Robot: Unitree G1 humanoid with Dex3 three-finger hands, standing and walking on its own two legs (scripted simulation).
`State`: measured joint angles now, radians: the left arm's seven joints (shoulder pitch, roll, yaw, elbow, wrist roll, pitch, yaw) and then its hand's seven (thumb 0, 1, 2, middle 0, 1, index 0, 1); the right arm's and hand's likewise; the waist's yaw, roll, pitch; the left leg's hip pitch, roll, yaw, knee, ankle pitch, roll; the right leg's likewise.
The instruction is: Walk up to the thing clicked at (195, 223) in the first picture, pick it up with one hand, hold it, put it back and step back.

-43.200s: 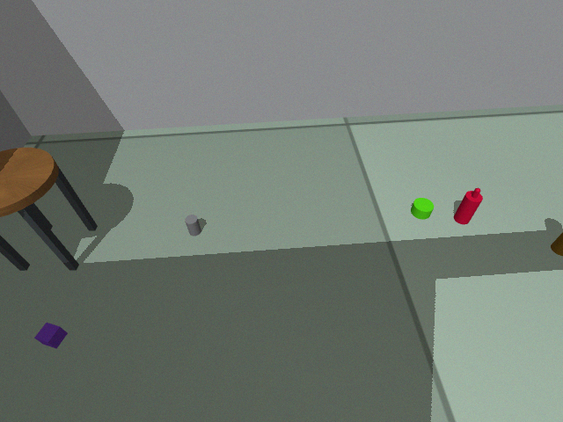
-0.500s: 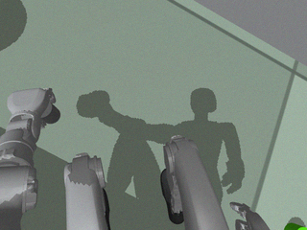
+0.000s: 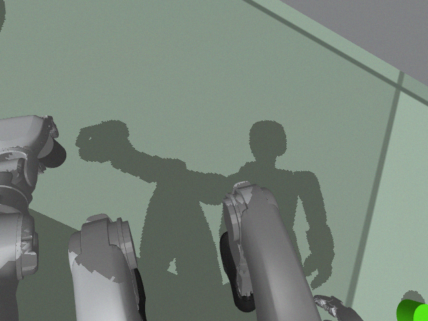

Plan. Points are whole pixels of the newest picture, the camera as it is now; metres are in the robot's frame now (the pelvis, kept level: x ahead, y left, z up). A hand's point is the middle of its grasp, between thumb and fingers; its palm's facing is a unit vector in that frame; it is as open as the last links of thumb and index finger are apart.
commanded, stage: lower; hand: left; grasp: from above
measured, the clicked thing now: (45, 150) +0.48 +0.26 -0.20
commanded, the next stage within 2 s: rest in 0.30 s
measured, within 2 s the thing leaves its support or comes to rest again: rests again in 1.08 s
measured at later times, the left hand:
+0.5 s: hand (46, 161) +0.46 +0.26 -0.23, palm faces -0.47 -0.05 -0.88, open 8.5 cm
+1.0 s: hand (54, 161) +0.47 +0.26 -0.27, palm faces -0.46 -0.08 -0.88, open 8.5 cm
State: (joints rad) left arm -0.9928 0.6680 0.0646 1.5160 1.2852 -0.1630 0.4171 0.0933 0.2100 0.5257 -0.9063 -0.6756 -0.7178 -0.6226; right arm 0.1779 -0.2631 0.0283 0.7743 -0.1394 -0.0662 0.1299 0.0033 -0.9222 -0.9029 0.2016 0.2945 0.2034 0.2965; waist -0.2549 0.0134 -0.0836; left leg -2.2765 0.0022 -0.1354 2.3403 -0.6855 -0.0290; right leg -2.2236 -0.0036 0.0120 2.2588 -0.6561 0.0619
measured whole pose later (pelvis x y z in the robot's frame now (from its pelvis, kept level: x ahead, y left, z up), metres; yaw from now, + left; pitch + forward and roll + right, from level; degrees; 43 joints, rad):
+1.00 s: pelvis +0.01 +0.00 -0.05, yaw -4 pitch +32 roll -11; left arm -1.00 0.81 0.16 1.65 1.33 -0.20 0.58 0.07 0.20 0.53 -0.97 -0.63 -0.73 -0.59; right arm 0.13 -0.30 0.12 0.76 -0.23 -0.15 0.24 0.00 -0.92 -0.90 0.20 0.29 0.20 0.30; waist -0.33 -0.05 0.05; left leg -2.37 -0.01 -0.22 2.54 -0.74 -0.04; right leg -2.29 0.03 -0.03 2.40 -0.68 0.08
